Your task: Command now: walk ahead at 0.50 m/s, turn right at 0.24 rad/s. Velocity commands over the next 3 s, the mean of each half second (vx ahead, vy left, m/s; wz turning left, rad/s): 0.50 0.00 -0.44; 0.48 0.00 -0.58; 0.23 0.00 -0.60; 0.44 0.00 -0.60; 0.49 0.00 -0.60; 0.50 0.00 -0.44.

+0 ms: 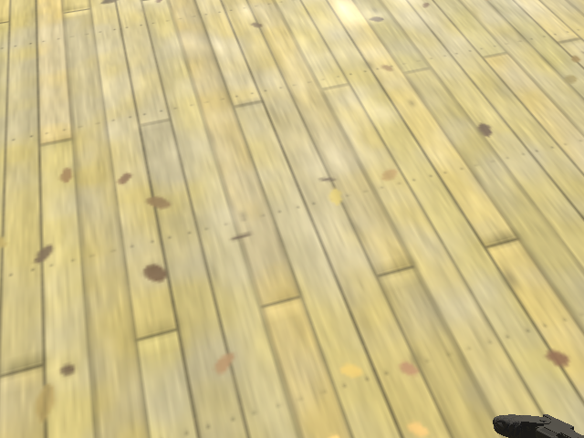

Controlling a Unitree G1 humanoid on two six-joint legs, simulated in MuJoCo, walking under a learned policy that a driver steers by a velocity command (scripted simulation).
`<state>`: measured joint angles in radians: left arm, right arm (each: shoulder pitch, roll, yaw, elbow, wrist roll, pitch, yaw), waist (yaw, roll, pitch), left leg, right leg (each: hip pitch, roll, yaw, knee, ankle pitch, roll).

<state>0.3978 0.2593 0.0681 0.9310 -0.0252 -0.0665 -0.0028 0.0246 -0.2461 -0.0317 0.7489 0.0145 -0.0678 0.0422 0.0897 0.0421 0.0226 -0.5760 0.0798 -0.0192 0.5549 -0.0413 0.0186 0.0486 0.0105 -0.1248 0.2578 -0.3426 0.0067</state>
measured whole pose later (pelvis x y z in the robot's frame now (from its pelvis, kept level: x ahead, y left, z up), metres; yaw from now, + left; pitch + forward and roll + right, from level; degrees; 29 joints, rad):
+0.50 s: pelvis +0.26 -0.01 +0.00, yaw -16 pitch +1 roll +3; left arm 0.09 0.25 0.07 0.77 -0.02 -0.02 -0.04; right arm 0.30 -0.28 -0.09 0.91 0.01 -0.07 -0.01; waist -0.07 -0.03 0.03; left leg 0.08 0.02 0.28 0.24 -0.33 -0.04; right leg -0.63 -0.11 -0.02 0.69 -0.06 -0.05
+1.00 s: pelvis +0.51 -0.13 +0.01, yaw -33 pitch +2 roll +0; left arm 0.36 0.28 0.08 0.79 -0.02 -0.04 0.02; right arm -0.03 -0.27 -0.06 0.73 -0.01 -0.10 0.02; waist 0.09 0.04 0.03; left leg -0.58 0.02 -0.08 0.49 0.06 -0.03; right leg -0.08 0.11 0.17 0.41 -0.34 -0.08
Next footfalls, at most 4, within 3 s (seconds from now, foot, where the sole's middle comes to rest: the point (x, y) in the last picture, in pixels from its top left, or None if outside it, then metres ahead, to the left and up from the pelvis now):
0.04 left None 0.20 0.13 -0.77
0.58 right None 0.42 -0.18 -0.77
1.06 left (396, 316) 0.78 -0.15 -0.77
1.52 right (470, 403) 0.57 -0.32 -0.77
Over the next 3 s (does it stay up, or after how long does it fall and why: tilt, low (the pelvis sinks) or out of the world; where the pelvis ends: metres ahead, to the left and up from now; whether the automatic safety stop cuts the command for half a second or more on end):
stays up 0.84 -0.98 -0.01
